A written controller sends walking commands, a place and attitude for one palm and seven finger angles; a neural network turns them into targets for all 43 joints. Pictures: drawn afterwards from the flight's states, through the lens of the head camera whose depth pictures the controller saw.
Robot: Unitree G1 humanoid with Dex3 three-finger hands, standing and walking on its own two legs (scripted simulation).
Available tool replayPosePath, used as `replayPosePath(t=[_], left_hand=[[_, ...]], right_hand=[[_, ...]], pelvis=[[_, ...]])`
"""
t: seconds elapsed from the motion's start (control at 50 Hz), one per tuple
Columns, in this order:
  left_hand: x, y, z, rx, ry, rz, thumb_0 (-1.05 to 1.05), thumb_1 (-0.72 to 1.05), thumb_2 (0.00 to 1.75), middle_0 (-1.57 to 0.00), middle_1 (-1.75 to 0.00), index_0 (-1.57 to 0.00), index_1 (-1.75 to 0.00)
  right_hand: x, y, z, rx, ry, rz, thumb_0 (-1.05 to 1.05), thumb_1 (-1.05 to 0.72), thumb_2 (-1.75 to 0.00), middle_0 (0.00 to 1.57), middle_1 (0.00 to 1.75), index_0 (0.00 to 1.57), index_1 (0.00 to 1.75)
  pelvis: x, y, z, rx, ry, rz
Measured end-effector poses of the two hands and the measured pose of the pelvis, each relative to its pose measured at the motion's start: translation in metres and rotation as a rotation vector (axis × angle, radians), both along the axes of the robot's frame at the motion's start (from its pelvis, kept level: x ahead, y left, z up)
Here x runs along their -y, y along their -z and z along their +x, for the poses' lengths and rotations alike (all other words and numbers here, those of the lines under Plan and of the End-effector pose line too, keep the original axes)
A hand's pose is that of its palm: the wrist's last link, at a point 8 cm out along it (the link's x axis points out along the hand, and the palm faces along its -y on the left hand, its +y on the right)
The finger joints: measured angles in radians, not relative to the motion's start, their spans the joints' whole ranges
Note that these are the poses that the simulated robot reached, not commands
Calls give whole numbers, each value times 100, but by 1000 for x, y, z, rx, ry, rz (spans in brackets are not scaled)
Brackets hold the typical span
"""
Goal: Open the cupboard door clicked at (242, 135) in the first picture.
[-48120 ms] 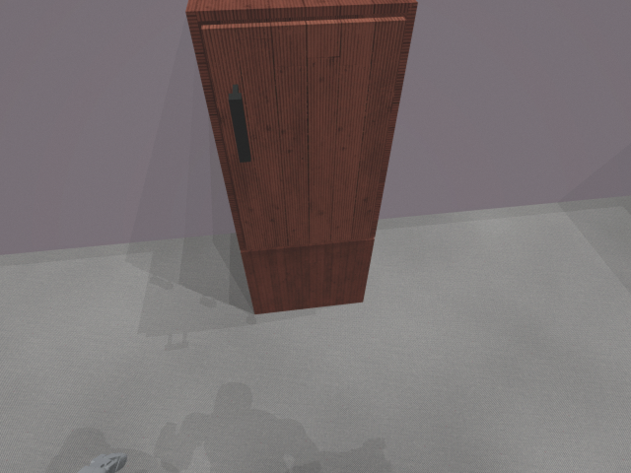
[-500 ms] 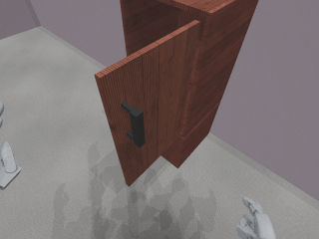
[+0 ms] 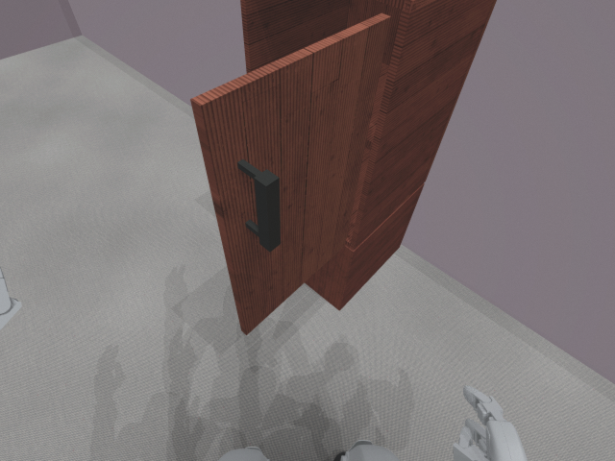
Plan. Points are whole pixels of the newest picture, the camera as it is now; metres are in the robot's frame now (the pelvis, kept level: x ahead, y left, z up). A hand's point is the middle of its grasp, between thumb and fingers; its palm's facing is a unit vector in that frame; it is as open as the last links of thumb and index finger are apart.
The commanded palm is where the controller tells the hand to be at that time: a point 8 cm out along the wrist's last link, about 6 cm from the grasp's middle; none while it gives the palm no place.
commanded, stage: step back with the hand held close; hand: left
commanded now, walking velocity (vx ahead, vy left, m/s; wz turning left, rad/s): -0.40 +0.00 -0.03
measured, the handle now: (258, 206) +0.44 +0.10 +0.08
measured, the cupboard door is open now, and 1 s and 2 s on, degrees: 89 89 89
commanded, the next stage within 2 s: stop stepping back and stand still in 0.46 s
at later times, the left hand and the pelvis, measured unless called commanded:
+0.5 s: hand out of the picture +0.14 +0.24 +0.20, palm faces +0.43 -0.80 -0.43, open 7.5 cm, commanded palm +0.08 +0.27 +0.20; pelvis -0.08 -0.02 +0.02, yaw -3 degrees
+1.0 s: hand out of the picture +0.06 +0.23 +0.19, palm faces +0.41 -0.79 -0.45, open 7.4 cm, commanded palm +0.01 +0.27 +0.20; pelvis -0.15 -0.02 +0.02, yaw -3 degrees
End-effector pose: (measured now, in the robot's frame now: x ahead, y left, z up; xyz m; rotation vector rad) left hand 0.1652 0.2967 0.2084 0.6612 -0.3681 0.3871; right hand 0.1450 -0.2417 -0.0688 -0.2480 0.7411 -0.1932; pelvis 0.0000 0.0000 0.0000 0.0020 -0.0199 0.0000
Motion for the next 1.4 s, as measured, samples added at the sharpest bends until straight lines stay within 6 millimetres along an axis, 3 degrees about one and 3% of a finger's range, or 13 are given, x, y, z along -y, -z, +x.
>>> replayPosePath(t=[0.16,0.24,0.36,0.46,0.5,0.58,0.7,0.84,0.92,0.98,1.1,1.26,1.4], left_hand=[[10,5,-17,12,44,-58,1,88,90,-21,-30,-21,-30],[2,8,-33,-6,48,-53,1,88,90,-22,-30,-21,-30],[-12,-5,-61,-5,-41,-86,1,88,90,-22,-30,-21,-30],[6,-7,-70,-13,-29,-160,1,89,90,-21,-30,-21,-30],[20,-4,-71,-18,21,-131,1,89,90,-21,-30,-20,-30],[40,-5,-67,-64,128,-108,1,88,90,-21,-30,-21,-30],[39,0,-74,-122,188,-65,1,88,90,-21,-30,-21,-30],[43,1,-117,-190,137,-51,1,88,90,-22,-30,-21,-30],[40,-2,-143,-156,83,-72,1,88,90,-22,-30,-21,-30],[31,1,-150,-98,25,-119,1,88,90,-22,-30,-21,-30],[19,12,-151,-70,-15,-182,1,88,90,-21,-30,-21,-30],[23,0,-156,-87,42,-120,1,88,90,-21,-30,-21,-30],[16,5,-163,-117,20,-143,1,88,90,-21,-30,-21,-30]], right_hand=[[4,-2,-4,-6,-12,-8,1,-91,-90,20,30,20,30],[-1,-9,-14,4,-17,-44,1,-91,-90,20,30,20,30],[-18,-16,-34,6,-26,12,1,-91,-90,20,30,20,30],[-25,-17,-49,17,-72,62,1,-90,-90,20,30,20,30],[-20,-12,-54,33,-77,76,1,-90,-90,21,30,20,30],[-5,-12,-77,5,-15,67,1,-90,-90,21,30,20,30],[22,-25,-113,37,93,-1,1,-90,-90,20,30,20,30],[41,-29,-160,42,89,-15,1,-91,-90,20,30,20,30],[48,-20,-183,-30,97,-17,1,-91,-90,20,30,20,30],[47,-14,-193,-67,92,-24,1,-91,-90,20,30,20,30],[31,-7,-192,-47,73,-12,1,-91,-90,20,30,20,30],[-3,-18,-172,61,11,69,1,-91,-90,20,30,20,30],[-9,-20,-167,61,-11,71,1,-90,-90,20,30,20,30]], pelvis=[[0,1,-21,-7,-18,0],[-5,0,-35,-9,-31,-32],[-1,-17,-48,-38,-11,-69],[9,-24,-67,-77,24,-54],[16,-17,-79,-91,60,-14],[18,-21,-95,-73,82,-19],[16,-18,-109,-60,91,-1],[25,-23,-139,-20,64,-5],[27,-25,-145,-25,78,-1],[26,-25,-146,-24,60,3],[16,-21,-153,-2,41,0],[13,-24,-162,3,54,-1],[8,-27,-167,-3,56,-11]])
